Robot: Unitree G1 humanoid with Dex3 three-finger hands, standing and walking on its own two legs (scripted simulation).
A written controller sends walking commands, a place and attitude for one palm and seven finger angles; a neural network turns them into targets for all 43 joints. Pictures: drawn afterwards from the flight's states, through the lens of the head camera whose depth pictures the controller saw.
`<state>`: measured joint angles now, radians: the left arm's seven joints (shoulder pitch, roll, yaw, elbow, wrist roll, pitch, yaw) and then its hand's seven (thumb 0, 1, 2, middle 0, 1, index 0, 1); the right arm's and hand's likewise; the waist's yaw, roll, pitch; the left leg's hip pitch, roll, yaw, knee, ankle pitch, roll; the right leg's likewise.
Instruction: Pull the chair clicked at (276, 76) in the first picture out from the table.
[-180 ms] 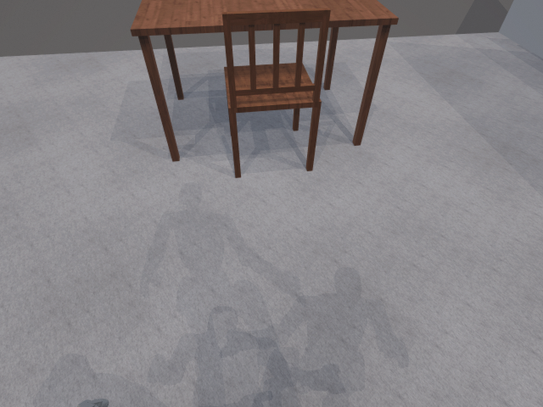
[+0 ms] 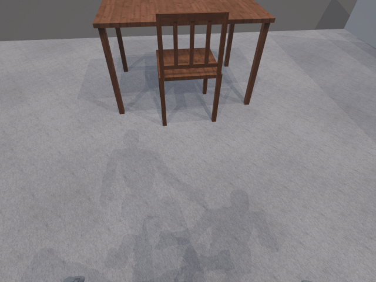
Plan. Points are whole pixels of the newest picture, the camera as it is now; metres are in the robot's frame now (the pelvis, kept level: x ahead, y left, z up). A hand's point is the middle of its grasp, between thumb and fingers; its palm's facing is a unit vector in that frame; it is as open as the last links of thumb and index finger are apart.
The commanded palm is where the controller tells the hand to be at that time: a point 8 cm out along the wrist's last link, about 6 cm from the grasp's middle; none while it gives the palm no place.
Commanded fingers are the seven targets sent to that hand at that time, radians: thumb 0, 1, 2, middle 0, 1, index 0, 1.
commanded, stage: stand and wait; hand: left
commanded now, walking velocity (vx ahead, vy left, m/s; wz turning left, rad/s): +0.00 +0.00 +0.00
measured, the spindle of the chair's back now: (191, 43) +1.46 +0.07 -0.11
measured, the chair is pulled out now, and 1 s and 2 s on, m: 0.00 0.00 0.00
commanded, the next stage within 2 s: look at it before walking up in 0.64 s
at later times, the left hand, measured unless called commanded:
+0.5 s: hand out of the picture +0.05 +0.24 -0.16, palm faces -0.02 -0.94 -0.33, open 7.4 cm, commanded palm none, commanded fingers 0.00 0.90 0.90 -0.20 -0.30 -0.20 -0.30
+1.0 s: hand out of the picture +0.07 +0.24 -0.15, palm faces -0.03 -0.95 -0.32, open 7.4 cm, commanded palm none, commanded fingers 0.00 0.90 0.90 -0.20 -0.30 -0.20 -0.30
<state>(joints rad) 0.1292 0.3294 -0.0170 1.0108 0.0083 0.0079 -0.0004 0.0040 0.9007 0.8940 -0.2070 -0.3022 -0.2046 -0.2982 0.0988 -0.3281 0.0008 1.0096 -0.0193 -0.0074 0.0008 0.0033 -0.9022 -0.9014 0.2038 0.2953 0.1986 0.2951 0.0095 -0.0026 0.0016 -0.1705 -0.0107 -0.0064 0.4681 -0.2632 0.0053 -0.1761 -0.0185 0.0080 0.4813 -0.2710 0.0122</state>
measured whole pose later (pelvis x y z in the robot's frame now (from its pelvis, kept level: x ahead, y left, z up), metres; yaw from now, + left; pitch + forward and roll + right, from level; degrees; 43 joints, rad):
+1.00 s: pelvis -0.01 +0.00 +0.01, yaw +0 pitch -2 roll +0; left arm 0.14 0.34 -0.01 1.09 0.01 0.00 0.00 0.00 0.90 0.89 -0.21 -0.30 -0.20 -0.30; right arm 0.12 -0.33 0.00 1.11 -0.01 -0.01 0.00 0.00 -0.90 -0.90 0.20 0.30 0.20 0.30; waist 0.01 -0.01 0.03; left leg -0.15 0.00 0.00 0.38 -0.21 0.00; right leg -0.15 -0.01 0.01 0.39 -0.21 0.01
